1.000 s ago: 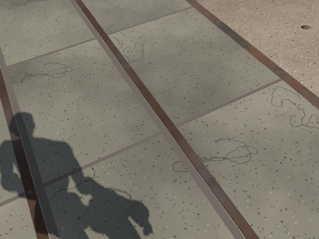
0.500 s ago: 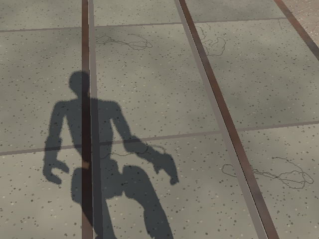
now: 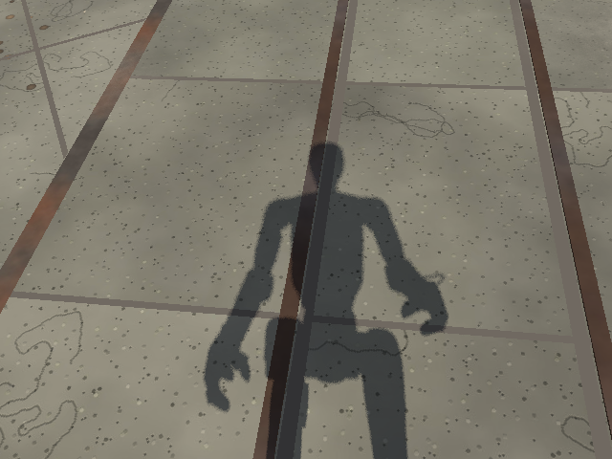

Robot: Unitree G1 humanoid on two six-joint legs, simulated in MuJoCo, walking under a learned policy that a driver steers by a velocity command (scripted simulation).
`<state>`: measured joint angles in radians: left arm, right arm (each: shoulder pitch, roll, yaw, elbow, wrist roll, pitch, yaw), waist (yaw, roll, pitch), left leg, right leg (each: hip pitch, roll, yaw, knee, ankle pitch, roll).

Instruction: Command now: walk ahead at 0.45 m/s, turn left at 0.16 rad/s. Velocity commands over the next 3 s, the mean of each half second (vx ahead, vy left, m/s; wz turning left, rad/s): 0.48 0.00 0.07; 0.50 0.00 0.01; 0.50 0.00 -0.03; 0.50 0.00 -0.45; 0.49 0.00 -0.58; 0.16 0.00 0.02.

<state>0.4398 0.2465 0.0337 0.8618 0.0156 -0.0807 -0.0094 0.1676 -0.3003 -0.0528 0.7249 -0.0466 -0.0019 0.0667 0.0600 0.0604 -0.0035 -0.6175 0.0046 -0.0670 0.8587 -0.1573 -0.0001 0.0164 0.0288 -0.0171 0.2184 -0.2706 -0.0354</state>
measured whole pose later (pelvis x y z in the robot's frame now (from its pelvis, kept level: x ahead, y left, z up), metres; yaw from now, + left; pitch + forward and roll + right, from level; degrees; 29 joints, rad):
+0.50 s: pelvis +0.27 +0.05 +0.00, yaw +0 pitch +1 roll +1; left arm 0.14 0.26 0.03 0.82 0.04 -0.03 -0.05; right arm 0.43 -0.23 -0.03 0.93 -0.01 -0.08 0.01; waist -0.04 -0.04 0.03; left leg 0.02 -0.10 0.05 0.19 -0.22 0.09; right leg -0.66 -0.11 -0.03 0.82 -0.06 -0.02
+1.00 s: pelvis +0.55 +0.01 +0.00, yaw +1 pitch +0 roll -1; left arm 0.41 0.22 0.04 0.99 0.01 -0.09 -0.01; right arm 0.16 -0.25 -0.03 0.88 -0.03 -0.03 0.03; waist 0.03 0.04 0.04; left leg -0.63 0.12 0.00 0.88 -0.10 0.02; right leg -0.04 0.09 -0.08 0.22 -0.18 -0.10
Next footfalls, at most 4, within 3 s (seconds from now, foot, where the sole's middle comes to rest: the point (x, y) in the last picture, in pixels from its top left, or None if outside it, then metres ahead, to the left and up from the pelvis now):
0.14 left None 0.23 0.12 -0.78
0.68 right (380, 435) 0.55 -0.05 -0.78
1.22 left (302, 318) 0.84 0.14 -0.78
1.78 right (373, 234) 1.12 -0.04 -0.78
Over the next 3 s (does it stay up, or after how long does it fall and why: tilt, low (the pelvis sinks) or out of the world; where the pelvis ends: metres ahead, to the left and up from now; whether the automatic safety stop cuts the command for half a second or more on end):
stays up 1.45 -0.13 -0.01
